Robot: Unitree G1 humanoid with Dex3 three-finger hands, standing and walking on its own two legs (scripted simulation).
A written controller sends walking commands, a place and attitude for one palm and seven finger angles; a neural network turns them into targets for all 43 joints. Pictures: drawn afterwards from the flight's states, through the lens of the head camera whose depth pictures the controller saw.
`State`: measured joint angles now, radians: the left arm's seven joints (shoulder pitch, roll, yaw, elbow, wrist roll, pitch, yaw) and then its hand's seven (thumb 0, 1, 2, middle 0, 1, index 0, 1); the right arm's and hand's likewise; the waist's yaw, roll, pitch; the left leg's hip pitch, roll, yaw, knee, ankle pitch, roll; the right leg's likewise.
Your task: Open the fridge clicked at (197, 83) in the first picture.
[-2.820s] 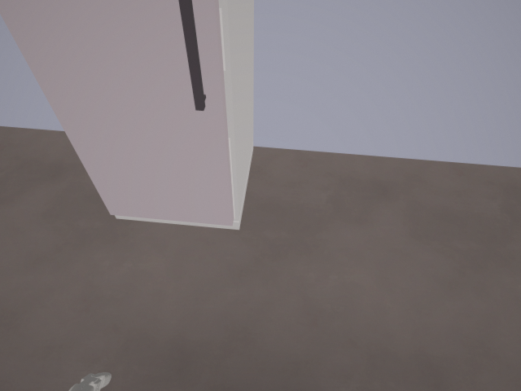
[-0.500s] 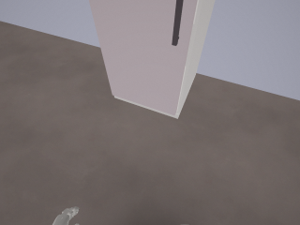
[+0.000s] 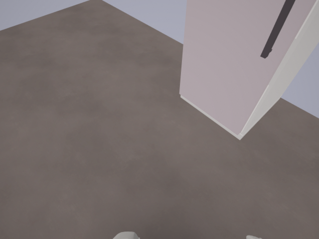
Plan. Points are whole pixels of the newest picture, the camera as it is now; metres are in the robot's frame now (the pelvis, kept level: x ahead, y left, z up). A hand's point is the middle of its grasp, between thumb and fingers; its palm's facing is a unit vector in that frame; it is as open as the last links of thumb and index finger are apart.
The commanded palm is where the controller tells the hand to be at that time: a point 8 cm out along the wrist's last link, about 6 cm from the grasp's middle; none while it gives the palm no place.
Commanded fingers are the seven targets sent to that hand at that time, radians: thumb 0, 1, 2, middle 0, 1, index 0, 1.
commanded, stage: walk to a spot facing it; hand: right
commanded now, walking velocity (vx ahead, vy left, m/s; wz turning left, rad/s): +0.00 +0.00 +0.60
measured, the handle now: out of the picture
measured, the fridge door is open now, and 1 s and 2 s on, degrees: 0 0 0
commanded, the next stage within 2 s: none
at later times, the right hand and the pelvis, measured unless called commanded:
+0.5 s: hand out of the picture +0.14 -0.22 -0.19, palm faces -0.22 +0.96 -0.17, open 7.4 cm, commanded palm none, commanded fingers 0.00 -0.90 -0.90 0.20 0.30 0.20 0.30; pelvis +0.06 -0.03 -0.01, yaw +18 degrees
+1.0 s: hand (176, 155) +0.41 -0.02 -0.18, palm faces -0.61 +0.78 -0.10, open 7.4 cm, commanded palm none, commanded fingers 0.00 -0.90 -0.90 0.20 0.30 0.20 0.30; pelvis +0.21 +0.03 -0.01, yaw +35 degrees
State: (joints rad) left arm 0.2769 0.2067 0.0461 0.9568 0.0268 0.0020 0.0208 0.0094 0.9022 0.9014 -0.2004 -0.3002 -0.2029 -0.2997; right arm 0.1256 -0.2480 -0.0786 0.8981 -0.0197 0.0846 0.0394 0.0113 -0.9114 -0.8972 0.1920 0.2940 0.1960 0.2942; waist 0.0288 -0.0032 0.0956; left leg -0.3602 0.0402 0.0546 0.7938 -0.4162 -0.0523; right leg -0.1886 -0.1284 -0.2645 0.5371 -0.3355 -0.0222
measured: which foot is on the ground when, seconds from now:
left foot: up 0.00-0.04, down 0.06-0.42, up 0.44-1.00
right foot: down 0.00-0.06, up 0.08-0.40, down 0.42-1.00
